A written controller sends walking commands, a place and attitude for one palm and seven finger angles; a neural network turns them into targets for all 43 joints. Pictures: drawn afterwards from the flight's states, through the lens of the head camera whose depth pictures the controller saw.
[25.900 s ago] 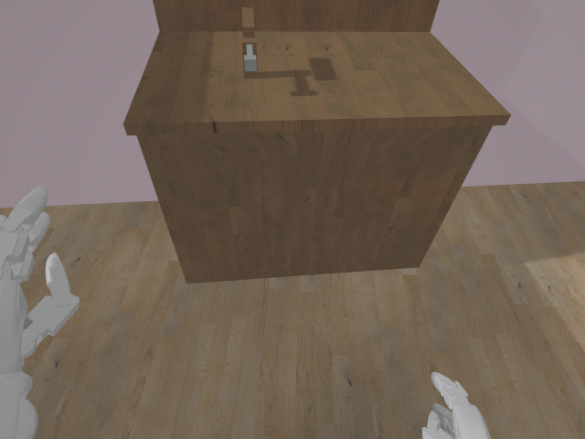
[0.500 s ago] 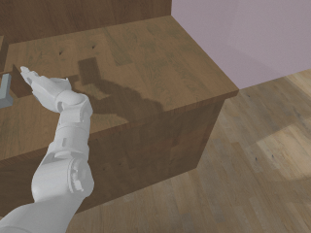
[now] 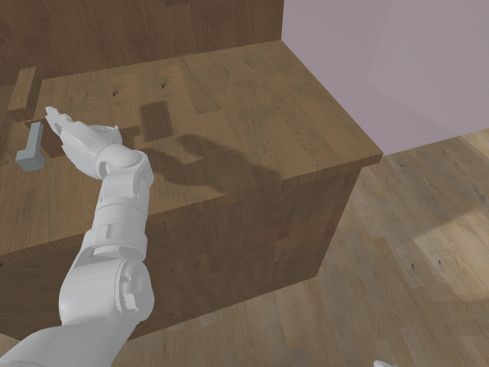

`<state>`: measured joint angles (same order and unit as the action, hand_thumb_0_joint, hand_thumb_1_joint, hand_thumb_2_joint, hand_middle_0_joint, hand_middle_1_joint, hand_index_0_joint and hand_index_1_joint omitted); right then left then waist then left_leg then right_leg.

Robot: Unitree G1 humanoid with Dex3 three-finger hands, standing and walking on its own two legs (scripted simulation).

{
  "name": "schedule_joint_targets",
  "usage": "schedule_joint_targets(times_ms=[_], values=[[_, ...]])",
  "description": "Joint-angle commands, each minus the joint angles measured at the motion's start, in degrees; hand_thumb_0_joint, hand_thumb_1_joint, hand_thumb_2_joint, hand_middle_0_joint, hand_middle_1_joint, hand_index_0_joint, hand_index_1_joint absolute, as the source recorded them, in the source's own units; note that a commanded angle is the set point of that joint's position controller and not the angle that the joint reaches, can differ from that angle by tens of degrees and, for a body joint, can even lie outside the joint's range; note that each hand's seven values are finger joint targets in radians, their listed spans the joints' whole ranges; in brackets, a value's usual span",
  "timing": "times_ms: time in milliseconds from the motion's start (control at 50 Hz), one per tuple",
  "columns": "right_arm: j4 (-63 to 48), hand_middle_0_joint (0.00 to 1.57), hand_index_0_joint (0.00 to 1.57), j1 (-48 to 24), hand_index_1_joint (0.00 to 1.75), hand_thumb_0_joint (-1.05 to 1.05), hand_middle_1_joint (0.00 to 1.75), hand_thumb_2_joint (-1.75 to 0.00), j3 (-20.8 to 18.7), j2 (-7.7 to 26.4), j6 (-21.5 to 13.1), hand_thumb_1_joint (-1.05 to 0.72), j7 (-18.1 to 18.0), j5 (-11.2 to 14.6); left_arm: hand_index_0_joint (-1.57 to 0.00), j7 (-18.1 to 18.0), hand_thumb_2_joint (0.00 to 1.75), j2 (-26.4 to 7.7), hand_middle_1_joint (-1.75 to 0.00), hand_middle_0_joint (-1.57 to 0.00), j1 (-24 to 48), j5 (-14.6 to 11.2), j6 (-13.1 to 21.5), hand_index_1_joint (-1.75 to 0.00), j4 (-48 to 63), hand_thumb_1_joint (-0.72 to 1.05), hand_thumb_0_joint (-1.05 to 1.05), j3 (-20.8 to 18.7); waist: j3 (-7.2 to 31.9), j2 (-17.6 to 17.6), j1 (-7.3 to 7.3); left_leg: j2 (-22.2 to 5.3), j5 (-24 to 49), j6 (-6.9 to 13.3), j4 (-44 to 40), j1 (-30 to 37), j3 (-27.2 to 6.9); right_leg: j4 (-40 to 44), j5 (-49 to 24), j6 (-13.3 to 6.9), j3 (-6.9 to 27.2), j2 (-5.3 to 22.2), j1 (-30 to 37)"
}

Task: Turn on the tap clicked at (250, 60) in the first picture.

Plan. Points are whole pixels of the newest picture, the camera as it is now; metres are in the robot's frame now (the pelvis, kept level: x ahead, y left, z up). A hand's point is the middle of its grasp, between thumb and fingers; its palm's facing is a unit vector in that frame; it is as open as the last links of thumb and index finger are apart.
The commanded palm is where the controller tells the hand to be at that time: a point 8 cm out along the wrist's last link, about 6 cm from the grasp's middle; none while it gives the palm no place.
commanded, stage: lift the hand up off the lever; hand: left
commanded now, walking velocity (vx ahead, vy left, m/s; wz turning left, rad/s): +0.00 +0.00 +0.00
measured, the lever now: (30, 159) +0.42 +0.36 +0.13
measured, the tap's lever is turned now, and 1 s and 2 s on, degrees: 0 0 0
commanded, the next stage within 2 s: draw the hand back beside the body in 1.68 s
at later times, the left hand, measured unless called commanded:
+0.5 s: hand (119, 124) +0.46 +0.21 +0.17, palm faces +0.82 -0.57 -0.10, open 7.8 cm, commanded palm +0.40 +0.23 +0.17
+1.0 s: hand (93, 123) +0.43 +0.23 +0.19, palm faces +0.83 -0.56 -0.07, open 7.8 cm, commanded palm +0.38 +0.25 +0.19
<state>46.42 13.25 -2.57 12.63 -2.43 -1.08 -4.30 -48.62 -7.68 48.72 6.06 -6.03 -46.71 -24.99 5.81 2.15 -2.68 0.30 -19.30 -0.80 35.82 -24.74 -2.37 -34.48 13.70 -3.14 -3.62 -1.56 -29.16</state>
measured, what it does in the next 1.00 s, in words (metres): stands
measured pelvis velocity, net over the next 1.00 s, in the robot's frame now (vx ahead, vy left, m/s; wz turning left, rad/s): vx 0.00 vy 0.00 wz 0.01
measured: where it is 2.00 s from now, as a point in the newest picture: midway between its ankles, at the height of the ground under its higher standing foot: outside the picture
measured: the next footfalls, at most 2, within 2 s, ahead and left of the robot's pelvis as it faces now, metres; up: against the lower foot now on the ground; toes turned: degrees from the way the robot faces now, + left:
none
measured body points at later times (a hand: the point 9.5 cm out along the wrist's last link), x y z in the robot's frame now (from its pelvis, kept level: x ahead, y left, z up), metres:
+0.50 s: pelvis +0.00 +0.00 +0.00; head +0.03 -0.02 +0.45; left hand +0.42 +0.24 +0.17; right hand +0.08 -0.26 -0.13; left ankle -0.02 +0.13 -0.72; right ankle +0.04 -0.08 -0.72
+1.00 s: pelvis +0.00 +0.00 +0.01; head +0.01 -0.02 +0.46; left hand +0.39 +0.26 +0.20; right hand +0.14 -0.25 -0.11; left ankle -0.02 +0.13 -0.72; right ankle +0.04 -0.08 -0.72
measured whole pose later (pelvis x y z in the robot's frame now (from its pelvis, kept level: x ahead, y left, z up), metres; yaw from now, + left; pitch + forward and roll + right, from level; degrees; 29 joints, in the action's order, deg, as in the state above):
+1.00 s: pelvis +0.00 +0.00 +0.01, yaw +0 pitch +4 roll +0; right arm 46.9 9.8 -2.1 13.1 -3.6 -3.2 -2.0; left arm -46.0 -7.5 46.1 3.3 -15.5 -36.6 -22.4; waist 4.7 2.3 0.1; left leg 0.2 -16.6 -1.1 29.7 -17.4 -2.8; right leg -29.1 11.6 -3.4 -4.0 -1.7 -21.9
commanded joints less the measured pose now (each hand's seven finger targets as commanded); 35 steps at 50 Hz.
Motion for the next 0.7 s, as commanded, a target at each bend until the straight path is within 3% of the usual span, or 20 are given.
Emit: schedule_joint_targets(times_ms=[0,160,180,260,280,320,360,380,420,480,520,560,580,660,680], values=[[-5.3,0.2,0.2,0.0,0.3,0.0,0.3,-0.9,-1.9,7.3,-1.4,-0.9,-1.1,0.7,-0.15,0.1,0.9,-12.5,-0.15,-0.15,28.5,1.8,2.1,-0.15,11.3,0.9,0.0,2.6,17.8,-2.7,-0.87,0.3,13.2,1.3,-4.8,0.3,2.7,4.5,-10.6,2.0,2.2,2.0,16.9],[-4.8,0.2,0.2,0.0,0.3,0.0,0.3,-0.9,-1.9,7.1,-2.1,-0.9,-0.9,0.6,-0.15,-0.1,0.9,-10.4,-0.15,-0.15,32.0,1.9,1.9,-0.15,11.0,0.9,0.0,4.9,18.1,-2.0,-1.6,0.4,12.9,1.3,-4.8,1.4,2.6,5.0,-9.9,2.1,2.1,1.9,16.0],[-4.8,0.2,0.2,0.1,0.3,0.0,0.3,-0.9,-2.0,7.4,-2.0,-0.9,-1.0,0.6,-0.15,-0.1,0.9,-12.4,-0.15,-0.15,30.7,1.8,1.9,-0.15,11.1,0.9,0.0,2.9,19.1,-1.9,-0.56,0.5,13.2,1.2,-5.0,1.4,2.2,4.7,-9.9,1.8,1.9,1.8,16.8],[-4.7,0.2,0.2,0.1,0.3,0.0,0.3,-0.9,-1.9,7.3,-2.0,-0.9,-1.0,0.7,-0.15,-0.3,0.9,-12.0,-0.15,-0.15,31.7,1.6,1.1,-0.15,10.5,0.9,0.0,3.5,18.7,-2.4,-1.1,0.3,13.1,1.3,-5.4,1.1,2.6,5.2,-9.8,2.0,2.0,2.0,17.1],[-4.7,0.2,0.2,0.0,0.3,0.0,0.3,-0.9,-2.0,7.5,-2.0,-0.9,-1.0,0.6,-0.15,-0.5,0.9,-13.2,-0.15,-0.15,31.2,1.9,1.0,-0.15,11.2,0.9,0.0,2.3,19.6,-1.2,-0.27,0.4,13.8,1.2,-5.4,1.7,2.4,5.0,-10.4,1.8,2.0,1.9,17.7],[-5.2,0.2,0.2,0.3,0.3,0.0,0.3,-0.9,-2.1,7.1,-2.2,-0.9,-0.8,0.6,-0.15,-0.6,0.9,-11.9,-0.15,-0.15,30.1,1.6,1.0,-0.15,13.7,0.9,0.0,3.0,21.7,-1.6,0.15,0.2,16.8,0.9,-5.4,2.8,2.7,4.3,-13.7,1.8,1.7,1.7,19.3],[-5.3,0.2,0.2,0.1,0.3,0.0,0.3,-0.9,-2.1,7.1,-2.2,-0.9,-0.7,0.7,-0.15,-0.6,0.9,-11.3,-0.15,-0.15,28.9,1.4,0.3,-0.15,14.5,0.9,0.0,3.3,20.8,-1.8,0.14,0.1,17.4,0.9,-5.6,2.6,3.0,4.5,-14.7,1.8,1.7,1.8,19.9],[-5.2,0.2,0.2,-0.1,0.3,0.0,0.3,-0.9,-2.3,7.4,-2.1,-0.9,-0.8,0.7,-0.15,-0.6,0.9,-12.6,-0.15,-0.15,26.9,1.5,-0.1,-0.15,14.7,0.9,0.0,1.8,21.1,-2.1,0.94,0.1,17.9,0.8,-5.8,3.0,2.8,4.5,-14.7,1.7,1.5,1.7,20.5],[-5.8,0.2,0.2,-0.7,0.3,0.0,0.3,-0.9,-2.1,7.1,-2.2,-0.9,-0.7,1.0,-0.15,-0.3,0.9,-10.5,-0.15,-0.15,26.2,0.9,-0.9,-0.15,17.1,0.9,0.0,3.5,20.4,-2.8,0.89,0.0,18.1,0.9,-6.3,3.3,3.1,5.0,-15.2,1.8,1.6,1.8,21.1],[-5.1,0.2,0.2,-1.8,0.3,0.0,0.3,-0.9,-2.0,7.3,-2.3,-0.9,-1.1,1.1,-0.15,-0.4,0.9,-11.0,-0.15,-0.15,26.9,0.9,-2.4,-0.15,17.0,0.9,0.0,3.3,17.5,-2.7,0.66,0.0,15.9,1.1,-7.0,3.4,3.0,6.2,-12.3,1.8,1.7,1.9,20.0],[-5.6,0.2,0.2,-1.9,0.3,0.0,0.3,-0.9,-2.0,7.2,-2.5,-0.9,-1.2,1.1,-0.15,-0.6,0.9,-12.7,-0.15,-0.15,26.5,0.6,-2.7,-0.15,19.1,0.9,0.0,1.9,19.2,-3.6,1.32,0.1,16.1,1.3,-7.2,3.5,3.4,6.5,-12.9,2.1,2.1,2.1,21.6],[-5.5,0.2,0.2,-2.6,0.3,0.0,0.3,-0.9,-1.9,6.8,-2.4,-0.9,-1.3,1.2,-0.15,-0.3,0.9,-11.0,-0.15,-0.15,26.9,0.9,-3.5,-0.15,20.3,0.9,0.0,3.7,18.6,-2.8,0.91,0.0,16.5,1.2,-7.2,4.0,3.7,6.7,-13.7,2.0,2.3,2.2,21.7],[-5.3,0.2,0.2,-2.7,0.3,0.0,0.3,-0.9,-2.0,7.0,-2.5,-0.9,-1.4,1.1,-0.15,-0.4,0.9,-11.9,-0.15,-0.15,26.9,1.2,-3.6,-0.15,20.8,0.9,0.0,3.0,18.7,-1.6,1.46,0.0,17.2,1.1,-7.4,4.6,3.4,6.4,-14.0,1.8,2.0,2.2,21.7],[-5.9,0.2,0.2,-3.6,0.3,0.0,0.3,-0.9,-1.7,6.8,-2.6,-0.9,-1.7,1.6,-0.15,0.4,0.9,-11.5,-0.15,-0.15,24.9,0.3,-4.8,-0.15,21.5,0.9,0.0,3.3,18.0,-4.3,1.55,0.1,15.9,1.3,-7.9,4.5,3.8,7.5,-13.5,2.4,2.7,2.6,22.6],[-5.8,0.2,0.2,-4.1,0.3,0.0,0.3,-0.9,-1.8,7.0,-2.5,-0.9,-1.9,1.7,-0.15,0.7,0.9,-12.8,-0.15,-0.15,23.7,0.1,-4.9,-0.15,21.9,0.9,0.0,2.2,18.1,-2.8,2.28,0.3,16.2,1.3,-8.1,5.0,3.7,7.5,-13.7,2.1,2.6,2.5,23.1]])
